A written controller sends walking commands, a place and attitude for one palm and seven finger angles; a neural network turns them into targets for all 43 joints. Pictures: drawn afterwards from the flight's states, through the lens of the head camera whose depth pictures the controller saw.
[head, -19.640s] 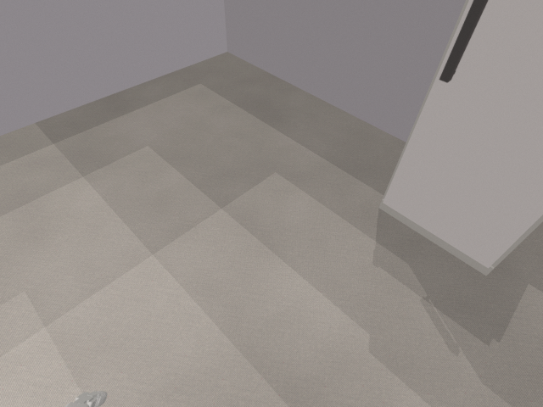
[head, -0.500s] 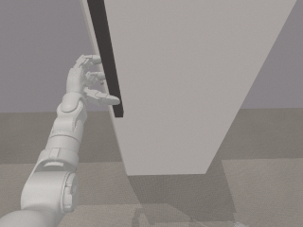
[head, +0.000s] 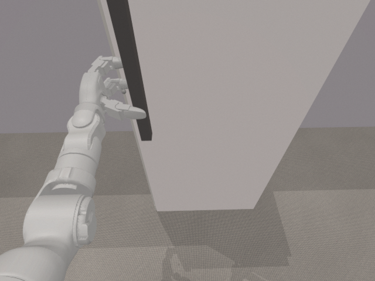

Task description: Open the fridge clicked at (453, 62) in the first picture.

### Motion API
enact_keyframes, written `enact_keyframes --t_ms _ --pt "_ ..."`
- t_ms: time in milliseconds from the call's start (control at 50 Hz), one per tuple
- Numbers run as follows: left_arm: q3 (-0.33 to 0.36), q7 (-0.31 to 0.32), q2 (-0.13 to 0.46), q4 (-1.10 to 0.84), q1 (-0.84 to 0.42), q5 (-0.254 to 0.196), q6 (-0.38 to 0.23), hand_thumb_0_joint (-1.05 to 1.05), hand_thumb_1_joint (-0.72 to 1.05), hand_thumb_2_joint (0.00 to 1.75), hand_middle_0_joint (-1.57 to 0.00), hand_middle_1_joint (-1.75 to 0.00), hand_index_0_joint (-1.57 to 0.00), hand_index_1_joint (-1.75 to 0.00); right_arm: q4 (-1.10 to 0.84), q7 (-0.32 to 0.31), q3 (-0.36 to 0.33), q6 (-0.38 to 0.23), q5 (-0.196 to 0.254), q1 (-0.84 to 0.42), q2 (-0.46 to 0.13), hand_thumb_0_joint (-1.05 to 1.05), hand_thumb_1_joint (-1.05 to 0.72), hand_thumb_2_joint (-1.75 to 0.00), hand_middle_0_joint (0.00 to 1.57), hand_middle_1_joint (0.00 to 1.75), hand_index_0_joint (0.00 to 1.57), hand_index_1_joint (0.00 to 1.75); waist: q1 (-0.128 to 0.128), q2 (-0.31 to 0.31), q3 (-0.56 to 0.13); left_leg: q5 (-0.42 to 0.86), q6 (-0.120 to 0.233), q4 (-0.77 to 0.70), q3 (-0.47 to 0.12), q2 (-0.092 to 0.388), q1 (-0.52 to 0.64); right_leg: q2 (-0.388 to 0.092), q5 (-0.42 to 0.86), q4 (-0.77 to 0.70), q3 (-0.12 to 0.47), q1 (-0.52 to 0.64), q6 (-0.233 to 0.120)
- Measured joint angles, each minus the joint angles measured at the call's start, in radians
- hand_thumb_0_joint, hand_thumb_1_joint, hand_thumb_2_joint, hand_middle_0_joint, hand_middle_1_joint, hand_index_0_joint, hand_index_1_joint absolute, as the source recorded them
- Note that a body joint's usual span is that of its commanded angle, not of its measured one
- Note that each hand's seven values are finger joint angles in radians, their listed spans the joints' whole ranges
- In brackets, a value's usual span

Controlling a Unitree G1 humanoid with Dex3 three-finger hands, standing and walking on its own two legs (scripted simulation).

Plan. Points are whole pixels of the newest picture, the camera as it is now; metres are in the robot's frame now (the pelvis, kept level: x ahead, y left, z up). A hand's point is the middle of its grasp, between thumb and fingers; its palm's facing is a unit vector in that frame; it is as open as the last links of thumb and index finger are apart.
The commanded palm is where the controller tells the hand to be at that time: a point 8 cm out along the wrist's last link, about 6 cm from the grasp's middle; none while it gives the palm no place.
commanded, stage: slide the fingers in behind the handle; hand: left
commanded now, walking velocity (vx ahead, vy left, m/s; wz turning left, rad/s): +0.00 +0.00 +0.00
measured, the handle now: (135, 70) +0.51 +0.11 +0.19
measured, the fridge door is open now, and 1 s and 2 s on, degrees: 0 0 0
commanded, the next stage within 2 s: grip the handle and tug to test in 1.80 s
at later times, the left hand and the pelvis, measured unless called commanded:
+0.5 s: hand (131, 96) +0.45 +0.12 +0.16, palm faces +0.00 -1.00 +0.01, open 14.0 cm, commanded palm +0.42 +0.17 +0.16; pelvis +0.00 +0.01 +0.00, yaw -1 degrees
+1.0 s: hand (143, 95) +0.46 +0.09 +0.16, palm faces +0.01 -1.00 +0.01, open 14.0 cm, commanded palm +0.43 +0.15 +0.16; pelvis +0.00 +0.00 +0.00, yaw +0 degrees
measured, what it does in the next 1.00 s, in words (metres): stands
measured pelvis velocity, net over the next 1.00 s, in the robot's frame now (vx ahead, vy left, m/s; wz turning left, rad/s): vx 0.00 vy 0.00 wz -0.01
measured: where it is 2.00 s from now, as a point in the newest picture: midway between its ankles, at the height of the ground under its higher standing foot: outside the picture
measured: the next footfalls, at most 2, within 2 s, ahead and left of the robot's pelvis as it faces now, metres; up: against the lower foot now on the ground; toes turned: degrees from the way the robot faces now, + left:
none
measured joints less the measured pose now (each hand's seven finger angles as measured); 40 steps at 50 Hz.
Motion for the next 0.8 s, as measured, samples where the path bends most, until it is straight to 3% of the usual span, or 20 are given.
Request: enact_keyframes --t_ms 200,500,660,800 --pt "-0.005 0.010 -0.003 0.000 0.004 0.003 -0.011 -0.01 -0.51 0.30 -0.34 -1.23 -0.33 -1.22 0.004 0.006 -0.003 -0.006 0.000 0.022 0.002 0.00 -0.90 -0.90 0.20 0.30 0.20 0.30 -0.003 0.003 -0.005 -0.003 0.004 0.009 0.004 0.001 -0.010 0.000 0.001 0.007 0.005 -0.010 0.004" --pt "-0.045 0.057 -0.066 -0.123 0.085 0.008 0.016 -0.01 -0.51 0.30 -0.30 -1.20 -0.30 -1.20 -0.013 0.010 -0.005 -0.019 0.001 -0.010 0.008 0.01 -0.90 -0.90 0.20 0.30 0.20 0.30 0.007 0.003 -0.005 -0.004 0.006 0.000 0.014 0.001 0.022 -0.001 0.004 -0.003 0.015 0.018 0.007" --pt "-0.066 0.082 -0.082 -0.105 0.057 0.013 0.045 -0.01 -0.51 0.30 -0.30 -1.20 -0.30 -1.20 -0.016 0.008 0.003 -0.014 0.000 -0.037 0.015 0.00 -0.90 -0.90 0.20 0.30 0.20 0.30 0.010 0.000 -0.001 0.002 0.003 -0.004 0.004 -0.002 0.027 -0.002 0.005 -0.006 0.005 0.027 0.004" --pt "-0.072 0.090 -0.089 -0.080 0.031 0.013 0.030 -0.01 -0.51 0.30 -0.30 -1.20 -0.30 -1.20 -0.011 0.010 0.003 -0.016 -0.004 -0.036 0.016 0.00 -0.90 -0.90 0.20 0.30 0.20 0.30 0.008 0.000 0.001 0.006 0.000 -0.007 0.001 -0.001 0.020 -0.001 0.005 -0.005 0.002 0.018 0.001"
